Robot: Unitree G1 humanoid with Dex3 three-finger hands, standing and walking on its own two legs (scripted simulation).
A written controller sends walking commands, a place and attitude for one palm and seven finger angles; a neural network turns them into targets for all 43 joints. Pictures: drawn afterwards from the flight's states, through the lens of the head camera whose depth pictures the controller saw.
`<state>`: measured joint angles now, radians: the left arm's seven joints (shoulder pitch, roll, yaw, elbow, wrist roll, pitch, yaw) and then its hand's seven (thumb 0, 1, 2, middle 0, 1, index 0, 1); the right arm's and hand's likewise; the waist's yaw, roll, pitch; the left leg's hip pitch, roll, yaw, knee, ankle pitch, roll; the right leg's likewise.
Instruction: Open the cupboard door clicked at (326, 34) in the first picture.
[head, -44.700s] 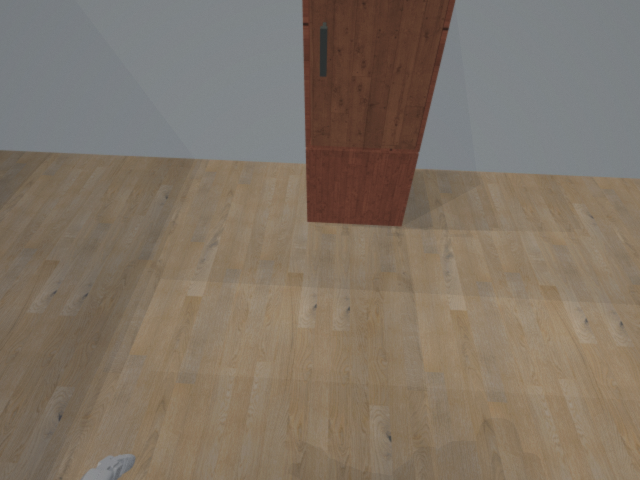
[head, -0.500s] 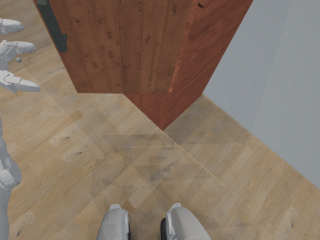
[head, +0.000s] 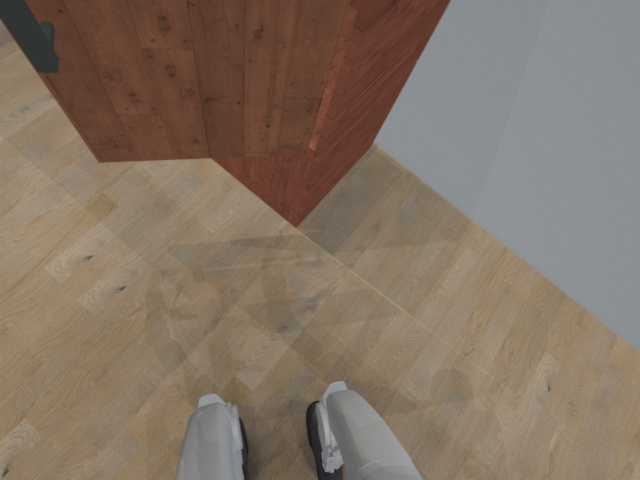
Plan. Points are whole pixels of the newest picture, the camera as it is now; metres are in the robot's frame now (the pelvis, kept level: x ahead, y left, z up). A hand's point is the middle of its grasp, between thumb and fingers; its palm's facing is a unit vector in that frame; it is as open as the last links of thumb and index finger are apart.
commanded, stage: move the hooked fingers beside the handle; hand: left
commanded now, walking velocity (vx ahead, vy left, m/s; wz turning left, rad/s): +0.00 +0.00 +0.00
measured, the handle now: out of the picture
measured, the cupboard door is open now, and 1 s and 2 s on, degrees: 48 48 48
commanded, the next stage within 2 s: slide the fingers in behind the handle in 1.00 s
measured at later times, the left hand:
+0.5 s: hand out of the picture +0.55 +0.29 +0.10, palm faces +0.03 -1.00 +0.00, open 14.0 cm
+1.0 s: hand out of the picture +0.54 +0.29 +0.09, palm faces +0.03 -1.00 -0.01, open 14.0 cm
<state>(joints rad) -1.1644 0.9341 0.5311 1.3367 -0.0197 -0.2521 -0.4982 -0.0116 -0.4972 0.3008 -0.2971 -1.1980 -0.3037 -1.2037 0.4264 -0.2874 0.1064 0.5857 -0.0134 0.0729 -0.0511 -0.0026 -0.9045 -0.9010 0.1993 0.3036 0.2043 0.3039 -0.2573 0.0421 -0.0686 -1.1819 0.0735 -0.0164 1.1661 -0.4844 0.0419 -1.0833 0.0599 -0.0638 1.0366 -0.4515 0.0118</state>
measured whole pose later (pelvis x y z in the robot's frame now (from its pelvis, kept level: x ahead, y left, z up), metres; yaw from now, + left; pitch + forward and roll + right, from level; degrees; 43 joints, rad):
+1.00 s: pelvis +0.00 -0.01 +0.00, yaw +1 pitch +28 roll -7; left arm -1.14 0.91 0.50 1.33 -0.05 -0.27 -0.51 -0.01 -0.50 0.30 -0.30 -1.20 -0.30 -1.20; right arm 0.40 -0.29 0.10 0.60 0.00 0.08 -0.04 0.00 -0.90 -0.90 0.20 0.30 0.20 0.30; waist -0.24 0.03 -0.07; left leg -1.19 0.07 -0.04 1.18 -0.49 0.03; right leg -1.08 0.06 -0.09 1.05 -0.46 0.00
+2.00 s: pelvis +0.01 -0.01 +0.01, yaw +2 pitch +26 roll -6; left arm -1.06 0.70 0.44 1.26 -0.07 -0.32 -0.33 -0.01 -0.50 0.30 -0.27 -1.20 -0.29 -1.20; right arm 0.41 -0.28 0.06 0.63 -0.02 0.07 0.00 0.00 -0.91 -0.90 0.20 0.30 0.20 0.30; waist -0.22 0.04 -0.10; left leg -1.10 0.06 -0.03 1.13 -0.48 0.02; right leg -1.00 0.05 -0.07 1.02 -0.46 0.00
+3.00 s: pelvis +0.01 -0.01 +0.01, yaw +2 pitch +26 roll -5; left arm -1.05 0.63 0.43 1.25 -0.05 -0.35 -0.28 -0.01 -0.33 0.37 -0.30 -1.22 -0.31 -1.22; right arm 0.42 -0.27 0.05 0.63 -0.03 0.07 0.01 0.00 -0.91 -0.90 0.20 0.30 0.20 0.30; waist -0.22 0.04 -0.10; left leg -1.09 0.06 -0.02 1.12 -0.49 0.02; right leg -1.01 0.05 -0.06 1.02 -0.47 0.00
